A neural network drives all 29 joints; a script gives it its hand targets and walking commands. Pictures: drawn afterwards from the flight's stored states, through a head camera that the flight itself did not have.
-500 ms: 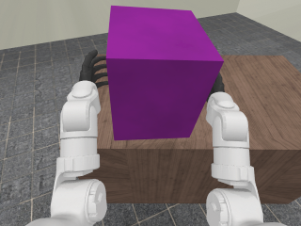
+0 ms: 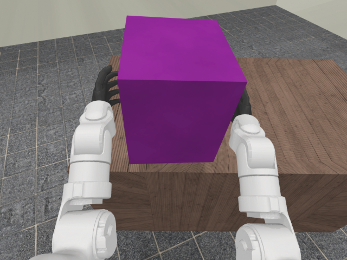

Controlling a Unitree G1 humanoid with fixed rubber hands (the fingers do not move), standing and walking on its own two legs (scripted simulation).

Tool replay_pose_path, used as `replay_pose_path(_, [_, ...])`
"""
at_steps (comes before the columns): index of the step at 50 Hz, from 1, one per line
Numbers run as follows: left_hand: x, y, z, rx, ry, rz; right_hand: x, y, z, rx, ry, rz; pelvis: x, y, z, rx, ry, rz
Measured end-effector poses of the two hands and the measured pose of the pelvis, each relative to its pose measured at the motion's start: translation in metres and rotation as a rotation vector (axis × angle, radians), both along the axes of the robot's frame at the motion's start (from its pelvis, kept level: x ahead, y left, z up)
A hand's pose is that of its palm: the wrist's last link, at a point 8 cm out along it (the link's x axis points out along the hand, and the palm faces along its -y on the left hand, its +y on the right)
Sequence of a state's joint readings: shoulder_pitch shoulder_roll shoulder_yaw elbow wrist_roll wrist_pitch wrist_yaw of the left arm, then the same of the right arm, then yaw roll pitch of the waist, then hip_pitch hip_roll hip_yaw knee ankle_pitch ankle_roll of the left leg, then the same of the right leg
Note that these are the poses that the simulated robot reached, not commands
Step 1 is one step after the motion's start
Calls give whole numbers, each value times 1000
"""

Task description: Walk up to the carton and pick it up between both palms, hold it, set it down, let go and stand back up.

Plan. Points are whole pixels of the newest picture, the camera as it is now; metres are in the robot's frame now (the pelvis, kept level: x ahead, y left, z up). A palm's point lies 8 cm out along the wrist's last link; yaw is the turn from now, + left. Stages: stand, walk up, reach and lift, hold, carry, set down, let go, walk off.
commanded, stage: set down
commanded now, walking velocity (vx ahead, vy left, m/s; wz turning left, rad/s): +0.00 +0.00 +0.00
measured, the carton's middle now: (172, 93) +0.45 +0.01 +0.16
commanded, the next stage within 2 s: none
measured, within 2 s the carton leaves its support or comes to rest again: neither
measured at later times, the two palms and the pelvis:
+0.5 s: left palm (108, 110) +0.43 +0.16 +0.12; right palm (228, 124) +0.41 -0.13 +0.09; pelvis +0.03 +0.01 +0.00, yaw -1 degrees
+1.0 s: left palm (104, 114) +0.44 +0.18 +0.09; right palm (217, 123) +0.43 -0.11 +0.07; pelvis +0.05 +0.01 +0.00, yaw -1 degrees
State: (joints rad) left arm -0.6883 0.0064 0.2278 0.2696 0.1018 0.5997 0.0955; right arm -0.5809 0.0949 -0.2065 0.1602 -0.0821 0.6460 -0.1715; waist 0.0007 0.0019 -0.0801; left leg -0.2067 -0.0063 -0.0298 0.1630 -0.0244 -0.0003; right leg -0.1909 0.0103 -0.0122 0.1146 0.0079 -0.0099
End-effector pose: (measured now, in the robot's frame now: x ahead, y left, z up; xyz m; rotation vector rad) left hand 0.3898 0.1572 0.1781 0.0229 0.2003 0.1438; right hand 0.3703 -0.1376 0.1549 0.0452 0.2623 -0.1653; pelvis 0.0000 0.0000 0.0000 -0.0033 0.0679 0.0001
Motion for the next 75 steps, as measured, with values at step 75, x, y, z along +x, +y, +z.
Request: replay_pose_path(75, [50, 28, -112, 3, 105, 15, 64, 24, -113, -56, 122, 81, 39, 5, 0, 4, 150, -5])
